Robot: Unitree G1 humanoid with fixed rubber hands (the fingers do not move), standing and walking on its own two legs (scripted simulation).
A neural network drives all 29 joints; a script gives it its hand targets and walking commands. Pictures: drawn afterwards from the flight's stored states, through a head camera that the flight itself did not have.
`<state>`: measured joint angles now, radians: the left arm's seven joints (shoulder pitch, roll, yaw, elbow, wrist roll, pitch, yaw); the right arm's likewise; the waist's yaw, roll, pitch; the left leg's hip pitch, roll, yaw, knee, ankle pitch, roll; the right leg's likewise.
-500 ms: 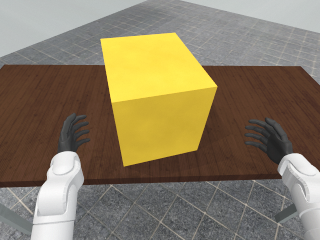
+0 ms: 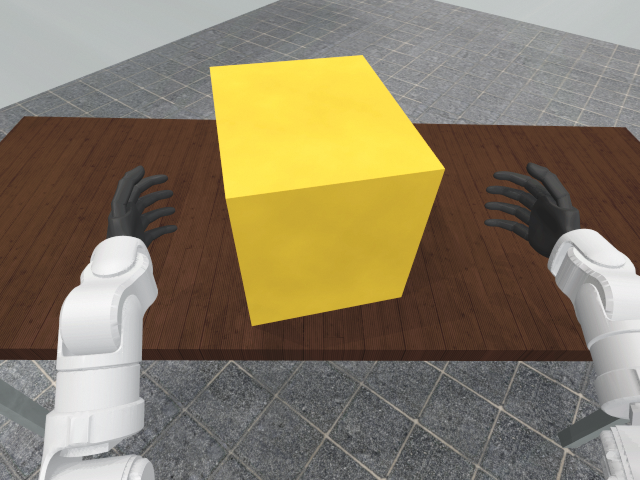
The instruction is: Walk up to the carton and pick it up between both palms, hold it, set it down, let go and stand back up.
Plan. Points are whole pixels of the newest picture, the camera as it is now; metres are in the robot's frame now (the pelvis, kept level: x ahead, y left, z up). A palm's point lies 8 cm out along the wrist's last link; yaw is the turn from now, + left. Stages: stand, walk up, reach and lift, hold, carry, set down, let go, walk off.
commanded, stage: reach and lift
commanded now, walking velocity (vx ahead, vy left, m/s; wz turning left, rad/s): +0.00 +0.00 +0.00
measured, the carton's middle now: (308, 186) +0.53 +0.07 +0.06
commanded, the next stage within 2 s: none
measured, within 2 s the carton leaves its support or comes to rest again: neither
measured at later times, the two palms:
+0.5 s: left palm (125, 183) +0.36 +0.26 +0.19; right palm (534, 161) +0.46 -0.21 +0.20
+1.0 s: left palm (126, 136) +0.40 +0.26 +0.23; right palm (518, 107) +0.50 -0.18 +0.24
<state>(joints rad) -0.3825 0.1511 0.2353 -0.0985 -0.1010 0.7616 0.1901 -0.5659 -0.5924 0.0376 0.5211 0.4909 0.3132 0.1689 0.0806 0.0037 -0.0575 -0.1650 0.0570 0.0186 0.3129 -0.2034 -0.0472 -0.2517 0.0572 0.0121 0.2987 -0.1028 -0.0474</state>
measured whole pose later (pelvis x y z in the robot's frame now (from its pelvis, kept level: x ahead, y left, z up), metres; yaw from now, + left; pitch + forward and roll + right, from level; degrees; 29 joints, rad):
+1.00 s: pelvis +0.00 +0.00 -0.01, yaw +2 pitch +14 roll +0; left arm -1.03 0.29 0.17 0.55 -0.24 0.68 0.25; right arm -1.24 -0.65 0.14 1.04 0.51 0.38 0.18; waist 0.17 0.01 -0.16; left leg -0.41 0.05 -0.02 0.36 -0.19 -0.05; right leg -0.48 0.05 -0.01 0.33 -0.09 -0.05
